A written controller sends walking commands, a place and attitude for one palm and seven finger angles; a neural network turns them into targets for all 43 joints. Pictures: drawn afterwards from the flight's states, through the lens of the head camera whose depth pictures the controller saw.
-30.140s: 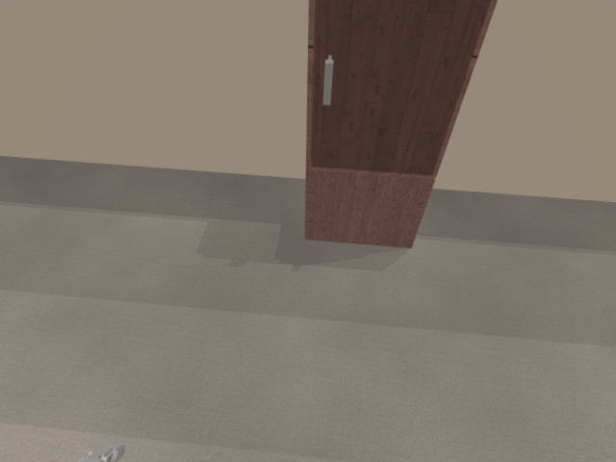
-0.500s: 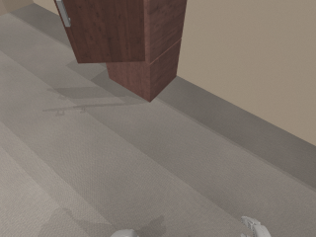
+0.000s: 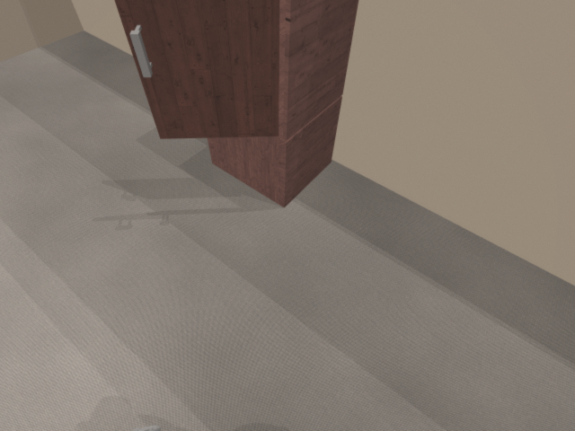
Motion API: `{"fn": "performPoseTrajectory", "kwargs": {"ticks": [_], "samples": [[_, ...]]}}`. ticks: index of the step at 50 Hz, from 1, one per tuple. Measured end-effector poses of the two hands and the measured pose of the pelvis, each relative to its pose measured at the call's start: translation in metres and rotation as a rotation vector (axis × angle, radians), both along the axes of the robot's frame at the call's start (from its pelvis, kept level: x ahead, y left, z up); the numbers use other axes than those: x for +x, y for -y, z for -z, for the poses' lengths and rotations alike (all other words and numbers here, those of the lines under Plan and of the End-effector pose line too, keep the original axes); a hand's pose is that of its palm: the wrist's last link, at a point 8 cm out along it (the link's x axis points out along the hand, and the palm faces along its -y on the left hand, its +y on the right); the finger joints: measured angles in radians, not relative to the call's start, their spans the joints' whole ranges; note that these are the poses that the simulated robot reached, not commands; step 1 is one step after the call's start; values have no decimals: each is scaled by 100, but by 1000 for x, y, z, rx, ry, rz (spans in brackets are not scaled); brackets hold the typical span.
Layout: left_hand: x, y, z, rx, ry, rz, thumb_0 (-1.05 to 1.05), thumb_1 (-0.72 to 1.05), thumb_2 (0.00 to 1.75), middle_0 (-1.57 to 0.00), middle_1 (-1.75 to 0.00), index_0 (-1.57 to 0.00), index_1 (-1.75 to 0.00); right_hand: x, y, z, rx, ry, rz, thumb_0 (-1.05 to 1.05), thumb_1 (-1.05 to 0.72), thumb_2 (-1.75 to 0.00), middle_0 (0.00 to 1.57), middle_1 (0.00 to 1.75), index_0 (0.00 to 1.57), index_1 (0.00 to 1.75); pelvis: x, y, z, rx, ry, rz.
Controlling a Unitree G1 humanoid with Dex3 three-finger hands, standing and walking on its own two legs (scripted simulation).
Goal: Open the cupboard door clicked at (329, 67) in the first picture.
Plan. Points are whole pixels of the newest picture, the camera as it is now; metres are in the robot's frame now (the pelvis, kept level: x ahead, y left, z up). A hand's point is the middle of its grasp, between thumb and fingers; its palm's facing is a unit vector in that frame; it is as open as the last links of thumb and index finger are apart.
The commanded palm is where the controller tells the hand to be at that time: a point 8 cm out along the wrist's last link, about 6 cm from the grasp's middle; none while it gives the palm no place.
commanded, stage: take the last steps up to it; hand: left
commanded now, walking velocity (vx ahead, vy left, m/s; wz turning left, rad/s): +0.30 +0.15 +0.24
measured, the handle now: (143, 51) +1.04 +0.43 -0.02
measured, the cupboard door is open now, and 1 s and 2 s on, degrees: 42 42 42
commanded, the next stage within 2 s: come to a stop and stand still in 1.28 s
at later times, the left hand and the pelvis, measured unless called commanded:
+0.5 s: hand out of the picture +0.00 +0.17 -0.16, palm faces +0.26 -0.94 -0.23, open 7.3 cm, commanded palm none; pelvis +0.13 +0.03 -0.01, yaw +10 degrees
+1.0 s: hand (130, 282) +0.40 +0.32 -0.16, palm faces +0.13 -0.97 -0.22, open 7.3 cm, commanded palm none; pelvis +0.31 +0.12 +0.00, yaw +5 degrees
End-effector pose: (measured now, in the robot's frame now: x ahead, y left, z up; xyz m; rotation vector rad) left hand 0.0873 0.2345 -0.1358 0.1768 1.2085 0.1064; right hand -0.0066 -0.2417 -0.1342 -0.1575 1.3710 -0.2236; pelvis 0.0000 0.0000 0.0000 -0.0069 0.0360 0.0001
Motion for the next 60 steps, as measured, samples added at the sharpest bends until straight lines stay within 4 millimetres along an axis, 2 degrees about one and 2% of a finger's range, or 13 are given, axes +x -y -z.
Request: {"fn": "performPoseTrajectory", "kwargs": {"ticks": [6,10,20,26,30,32,35,41,46,50,55,58,60], "samples": [[28,19,-7,37,94,-11,0,91,90,-20,-30,-20,-30,-27,16,25,54,-131,18,0,-91,-90,21,30,20,30,17,18,12,27,15,-35],[11,25,-16,50,71,-85,0,91,90,-20,-30,-21,-30,1,22,25,81,-152,-24,1,-91,-90,20,30,20,30,37,22,4,41,31,-65],[-70,19,-16,49,-229,-268,0,93,90,-20,-30,-21,-30,153,1,20,94,-11,-165,0,-92,-90,20,30,20,30,96,4,-2,70,22,-137],[-102,21,-6,-29,-427,-375,0,91,90,-20,-30,-20,-30,272,-54,24,94,96,-311,0,-92,-90,20,30,19,30,141,-32,11,53,6,-169],[-96,6,11,-96,-541,-398,0,91,90,-20,-30,-21,-30,344,-100,28,70,219,-364,0,-92,-90,20,30,20,30,177,-67,31,32,-1,-174],[-74,-10,18,-104,-538,-393,1,91,90,-20,-30,-21,-30,360,-116,25,59,251,-364,0,-92,-90,20,30,20,30,189,-79,31,33,8,-172],[-15,-41,24,-87,-437,-358,1,91,90,-20,-30,-20,-30,366,-131,15,51,253,-338,0,-91,-90,20,30,20,30,207,-92,22,31,21,-147],[134,-97,17,-33,-139,-250,1,91,90,-19,-30,-20,-30,351,-129,0,12,209,-222,-2,-95,-90,21,30,20,30,246,-110,5,35,36,-116],[234,-128,1,20,17,-186,1,93,90,-19,-30,-20,-30,324,-123,5,12,79,-149,-2,-94,-90,20,30,20,30,282,-116,3,45,33,-98],[297,-131,-6,35,72,-128,0,93,90,-19,-30,-20,-30,301,-127,12,39,-51,-94,-1,-93,-90,20,30,20,30,313,-116,5,47,27,-88],[368,-112,-3,34,79,-42,0,92,90,-19,-30,-20,-30,284,-133,18,89,-204,-21,0,-92,-90,20,30,20,30,358,-107,12,46,14,-67],[402,-94,6,24,93,-18,0,91,90,-19,-30,-20,-30,287,-131,24,117,-285,14,0,-92,-90,20,30,20,30,387,-96,21,32,15,-61],[410,-83,8,10,94,-27,0,91,90,-19,-30,-20,-30,302,-127,24,124,-303,22,0,-91,-90,20,30,20,30,400,-90,20,27,24,-66]]}}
